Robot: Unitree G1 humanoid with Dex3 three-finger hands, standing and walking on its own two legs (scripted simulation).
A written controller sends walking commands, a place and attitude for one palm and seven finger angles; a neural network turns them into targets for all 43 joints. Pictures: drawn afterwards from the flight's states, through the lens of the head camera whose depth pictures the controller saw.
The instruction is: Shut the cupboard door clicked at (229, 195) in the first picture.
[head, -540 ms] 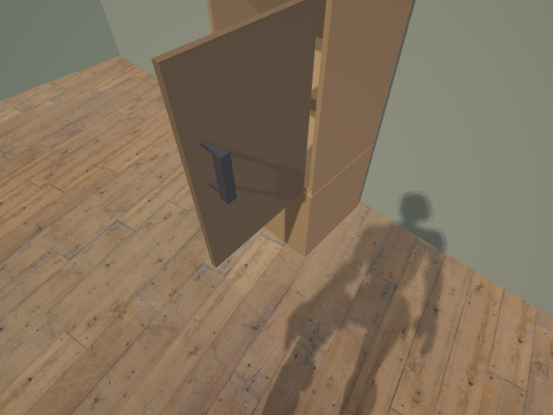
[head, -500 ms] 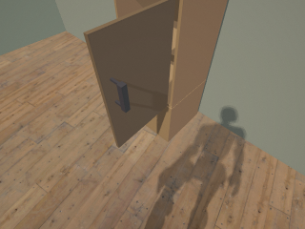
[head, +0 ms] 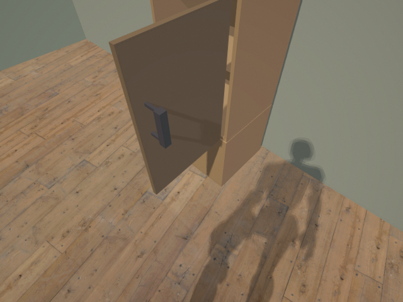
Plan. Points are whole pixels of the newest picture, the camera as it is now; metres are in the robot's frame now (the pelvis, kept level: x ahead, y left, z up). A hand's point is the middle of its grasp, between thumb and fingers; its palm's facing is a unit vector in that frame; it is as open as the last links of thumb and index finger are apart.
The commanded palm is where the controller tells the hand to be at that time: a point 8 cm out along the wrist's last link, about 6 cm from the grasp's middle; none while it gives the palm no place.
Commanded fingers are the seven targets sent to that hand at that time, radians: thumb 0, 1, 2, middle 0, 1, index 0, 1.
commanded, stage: look at it before walking up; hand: left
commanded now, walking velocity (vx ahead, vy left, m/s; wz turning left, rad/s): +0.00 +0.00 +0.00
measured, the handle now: (157, 124) +0.55 +0.15 +0.01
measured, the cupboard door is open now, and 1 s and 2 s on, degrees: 91 91 91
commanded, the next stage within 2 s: walk to a spot facing it in 0.30 s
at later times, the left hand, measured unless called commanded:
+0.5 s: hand out of the picture +0.00 +0.18 -0.18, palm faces +0.03 -0.98 -0.21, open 7.4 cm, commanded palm none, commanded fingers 0.00 0.90 0.90 -0.20 -0.30 -0.20 -0.30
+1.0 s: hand out of the picture +0.09 +0.17 -0.17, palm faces -0.21 -0.92 -0.32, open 7.4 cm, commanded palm none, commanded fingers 0.00 0.90 0.90 -0.20 -0.30 -0.20 -0.30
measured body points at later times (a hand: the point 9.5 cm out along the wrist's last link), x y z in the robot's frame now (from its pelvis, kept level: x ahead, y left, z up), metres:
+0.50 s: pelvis +0.00 +0.00 +0.00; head +0.02 -0.01 +0.45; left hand +0.00 +0.23 -0.16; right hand +0.01 -0.23 -0.17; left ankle +0.01 +0.14 -0.74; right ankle -0.08 -0.08 -0.74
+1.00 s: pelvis -0.03 -0.02 -0.02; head +0.02 -0.07 +0.43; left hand +0.10 +0.22 -0.15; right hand -0.02 -0.29 -0.18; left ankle -0.02 +0.13 -0.68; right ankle -0.06 -0.10 -0.74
